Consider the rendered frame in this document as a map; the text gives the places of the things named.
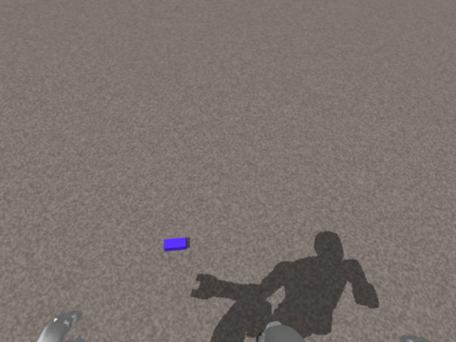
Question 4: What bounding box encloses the left robot hand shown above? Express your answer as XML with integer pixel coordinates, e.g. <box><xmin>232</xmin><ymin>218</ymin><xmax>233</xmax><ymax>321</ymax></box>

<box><xmin>37</xmin><ymin>311</ymin><xmax>84</xmax><ymax>342</ymax></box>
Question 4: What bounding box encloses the small box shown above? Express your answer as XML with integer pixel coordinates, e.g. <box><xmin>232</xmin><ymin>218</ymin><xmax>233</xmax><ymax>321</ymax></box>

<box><xmin>164</xmin><ymin>237</ymin><xmax>187</xmax><ymax>252</ymax></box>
